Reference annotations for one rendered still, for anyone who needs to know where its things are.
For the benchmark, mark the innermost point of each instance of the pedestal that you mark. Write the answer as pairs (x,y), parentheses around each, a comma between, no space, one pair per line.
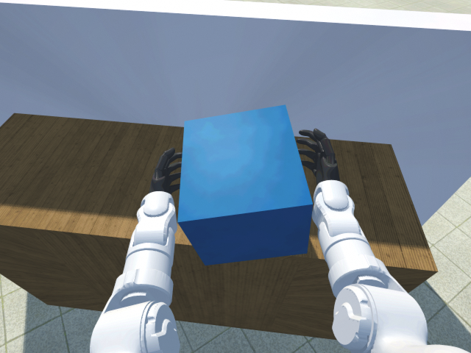
(70,189)

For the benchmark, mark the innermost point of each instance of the carton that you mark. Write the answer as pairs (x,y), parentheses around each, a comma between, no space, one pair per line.
(243,191)

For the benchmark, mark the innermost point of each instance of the right robot hand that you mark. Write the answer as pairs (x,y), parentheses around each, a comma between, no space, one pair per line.
(325,164)

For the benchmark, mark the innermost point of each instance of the robot left upper arm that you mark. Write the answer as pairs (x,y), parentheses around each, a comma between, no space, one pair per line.
(148,327)

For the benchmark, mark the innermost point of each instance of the robot right upper arm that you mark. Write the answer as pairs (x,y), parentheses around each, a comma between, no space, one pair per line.
(369,319)

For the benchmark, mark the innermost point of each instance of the left robot forearm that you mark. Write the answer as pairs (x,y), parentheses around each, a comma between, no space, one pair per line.
(147,271)

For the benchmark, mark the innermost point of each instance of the left robot hand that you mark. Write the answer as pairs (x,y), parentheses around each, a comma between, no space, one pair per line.
(161,179)

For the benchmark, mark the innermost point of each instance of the right robot forearm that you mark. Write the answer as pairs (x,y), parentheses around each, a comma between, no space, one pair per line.
(345,248)

